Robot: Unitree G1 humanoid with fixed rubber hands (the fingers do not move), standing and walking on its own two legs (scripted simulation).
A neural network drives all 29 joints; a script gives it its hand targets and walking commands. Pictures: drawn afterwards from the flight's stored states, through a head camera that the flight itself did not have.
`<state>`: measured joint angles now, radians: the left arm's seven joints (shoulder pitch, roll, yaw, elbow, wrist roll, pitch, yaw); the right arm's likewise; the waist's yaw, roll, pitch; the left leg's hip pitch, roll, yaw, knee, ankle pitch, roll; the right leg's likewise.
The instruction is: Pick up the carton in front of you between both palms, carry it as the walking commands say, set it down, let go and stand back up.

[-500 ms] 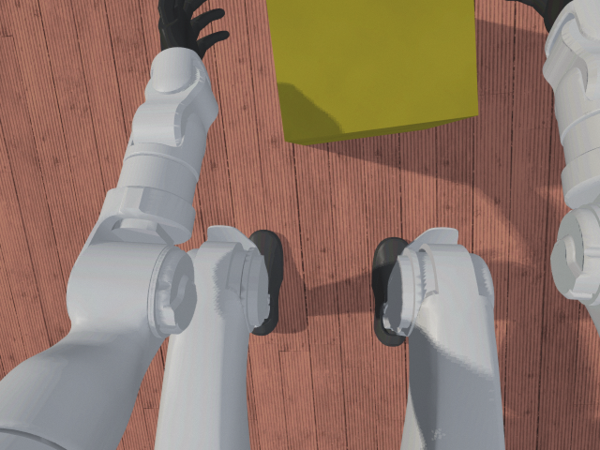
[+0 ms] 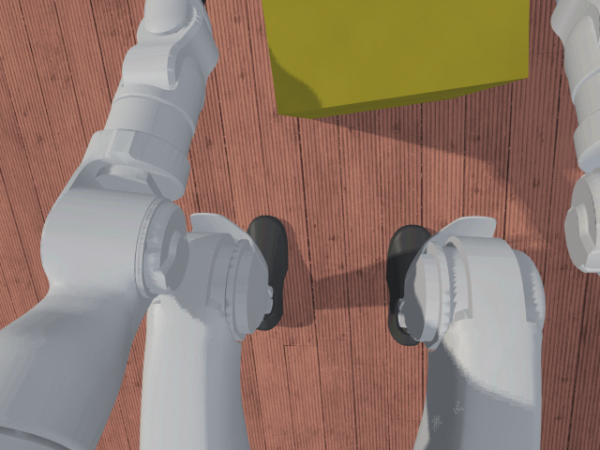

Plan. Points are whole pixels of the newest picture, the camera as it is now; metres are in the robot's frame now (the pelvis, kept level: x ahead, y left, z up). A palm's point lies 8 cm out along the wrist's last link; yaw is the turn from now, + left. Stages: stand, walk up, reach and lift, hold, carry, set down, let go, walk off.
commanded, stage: reach and lift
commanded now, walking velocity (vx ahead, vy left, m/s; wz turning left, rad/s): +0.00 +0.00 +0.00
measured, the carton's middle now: (378, 12) +0.53 -0.07 -0.24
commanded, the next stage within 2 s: none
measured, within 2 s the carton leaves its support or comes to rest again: leaves its support in 0.58 s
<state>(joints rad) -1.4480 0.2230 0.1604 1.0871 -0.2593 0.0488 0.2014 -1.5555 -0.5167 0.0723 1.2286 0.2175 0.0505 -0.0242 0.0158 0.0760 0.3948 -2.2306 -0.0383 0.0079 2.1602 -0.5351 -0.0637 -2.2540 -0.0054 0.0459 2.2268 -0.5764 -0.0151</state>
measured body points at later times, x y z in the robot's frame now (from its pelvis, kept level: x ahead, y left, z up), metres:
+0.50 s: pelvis +0.00 +0.00 +0.00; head +0.36 -0.06 +0.25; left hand +0.56 +0.10 -0.16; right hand +0.57 -0.21 -0.17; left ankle +0.13 +0.13 -0.33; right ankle +0.11 -0.12 -0.33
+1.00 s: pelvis +0.00 +0.02 +0.08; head +0.26 -0.05 +0.44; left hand +0.52 +0.09 +0.01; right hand +0.51 -0.22 +0.01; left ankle +0.13 +0.14 -0.33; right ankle +0.11 -0.12 -0.33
